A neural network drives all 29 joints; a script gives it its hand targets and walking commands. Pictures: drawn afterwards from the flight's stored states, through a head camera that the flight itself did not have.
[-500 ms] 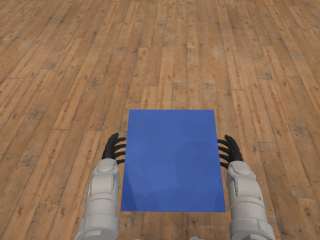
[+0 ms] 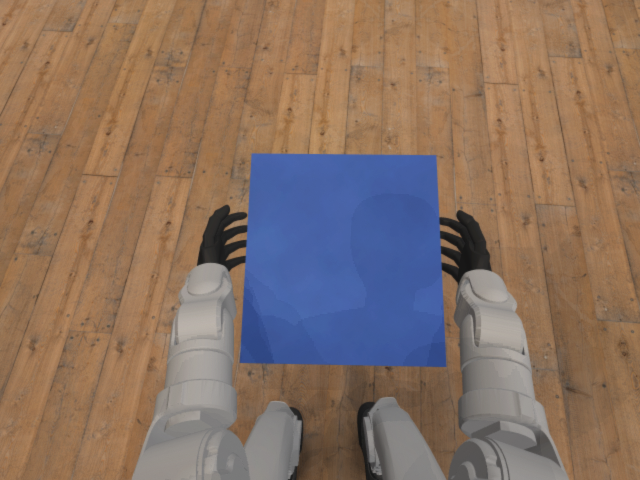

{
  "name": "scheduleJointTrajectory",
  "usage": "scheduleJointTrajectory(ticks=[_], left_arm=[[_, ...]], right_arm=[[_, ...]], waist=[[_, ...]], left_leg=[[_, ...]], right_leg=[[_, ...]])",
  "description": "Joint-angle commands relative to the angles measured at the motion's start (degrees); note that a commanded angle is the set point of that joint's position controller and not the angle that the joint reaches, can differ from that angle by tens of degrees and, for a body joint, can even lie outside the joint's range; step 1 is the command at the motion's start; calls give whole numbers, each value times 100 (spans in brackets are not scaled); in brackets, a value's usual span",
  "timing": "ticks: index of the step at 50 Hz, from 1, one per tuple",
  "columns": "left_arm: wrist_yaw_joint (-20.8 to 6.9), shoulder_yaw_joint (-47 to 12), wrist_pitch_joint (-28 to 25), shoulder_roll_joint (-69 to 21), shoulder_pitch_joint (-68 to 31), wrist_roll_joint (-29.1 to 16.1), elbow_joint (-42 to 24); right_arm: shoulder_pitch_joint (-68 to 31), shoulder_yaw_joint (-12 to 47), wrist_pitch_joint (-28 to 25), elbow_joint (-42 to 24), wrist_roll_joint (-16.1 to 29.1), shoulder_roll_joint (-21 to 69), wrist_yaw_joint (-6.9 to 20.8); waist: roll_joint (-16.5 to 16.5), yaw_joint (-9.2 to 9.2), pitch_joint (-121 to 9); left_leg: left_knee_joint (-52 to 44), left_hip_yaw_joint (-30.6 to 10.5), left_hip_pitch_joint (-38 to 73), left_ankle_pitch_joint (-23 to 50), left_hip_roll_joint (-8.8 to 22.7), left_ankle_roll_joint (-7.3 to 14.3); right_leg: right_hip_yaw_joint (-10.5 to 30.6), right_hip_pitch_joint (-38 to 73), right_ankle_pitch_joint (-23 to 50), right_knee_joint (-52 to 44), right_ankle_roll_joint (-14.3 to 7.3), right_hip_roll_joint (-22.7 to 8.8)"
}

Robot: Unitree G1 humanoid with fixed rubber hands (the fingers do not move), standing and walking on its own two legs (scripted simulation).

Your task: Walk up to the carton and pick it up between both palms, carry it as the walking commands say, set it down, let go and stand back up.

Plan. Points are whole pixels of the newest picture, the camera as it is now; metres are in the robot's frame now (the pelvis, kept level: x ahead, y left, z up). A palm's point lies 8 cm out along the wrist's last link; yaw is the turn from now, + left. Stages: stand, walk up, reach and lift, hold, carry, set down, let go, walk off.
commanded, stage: set down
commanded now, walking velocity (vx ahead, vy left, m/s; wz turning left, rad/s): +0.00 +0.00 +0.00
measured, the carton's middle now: (339, 265) +0.40 -0.02 -0.14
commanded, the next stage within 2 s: none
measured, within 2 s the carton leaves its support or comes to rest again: neither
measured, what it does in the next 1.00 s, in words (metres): lowers itself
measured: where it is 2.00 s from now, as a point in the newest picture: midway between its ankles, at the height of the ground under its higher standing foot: (330, 466)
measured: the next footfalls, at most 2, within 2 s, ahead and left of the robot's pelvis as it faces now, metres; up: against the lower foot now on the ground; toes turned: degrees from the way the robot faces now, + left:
none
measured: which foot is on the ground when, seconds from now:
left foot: down 0.00-1.00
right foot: down 0.00-1.00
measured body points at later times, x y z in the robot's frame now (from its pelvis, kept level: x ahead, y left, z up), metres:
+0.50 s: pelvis -0.01 +0.00 -0.08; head +0.19 -0.01 +0.32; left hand +0.42 +0.14 -0.15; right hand +0.40 -0.19 -0.15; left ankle +0.05 +0.11 -0.66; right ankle +0.06 -0.12 -0.66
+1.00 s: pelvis -0.03 +0.00 -0.15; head +0.22 -0.01 +0.22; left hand +0.44 +0.14 -0.24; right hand +0.43 -0.19 -0.25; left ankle +0.05 +0.12 -0.66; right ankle +0.06 -0.12 -0.66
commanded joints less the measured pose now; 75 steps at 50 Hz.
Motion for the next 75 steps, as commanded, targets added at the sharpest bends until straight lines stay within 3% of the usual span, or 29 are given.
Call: scheduleJointTrajectory(ticks=[1,15,33,44,75], left_arm=[[-1617,-3381,-110,-5236,-2986,-871,426],[-1380,-3603,-162,-5285,-3510,-1112,429],[-1118,-3364,-261,-4942,-4473,-1322,810],[-980,-3293,-313,-4765,-4959,-1452,887],[-845,-3067,-326,-4259,-6559,-1696,1106]], right_arm=[[-3151,3403,-185,299,957,5022,1677],[-3608,3560,-220,397,1203,4956,1563],[-4548,3429,-311,768,1406,4649,1239],[-5040,3337,-387,881,1500,4466,1092],[-6665,3119,-431,1096,1707,3857,1021]], waist=[[-17,-99,-4160],[-14,-109,-5181],[-63,-75,-5562],[-87,-76,-5912],[-95,-121,-6317]], left_leg=[[-260,104,1571,1139,-362,42],[824,214,479,1153,-470,-62],[1939,411,-930,366,-555,-88],[2576,522,-1402,472,-591,-129],[4114,802,-2754,232,-598,-169]], right_leg=[[-67,1978,1221,-136,-33,393],[-165,865,1322,952,50,480],[-252,-261,619,1989,127,525],[-346,-824,689,2634,152,572],[-543,-2024,540,4114,134,500]])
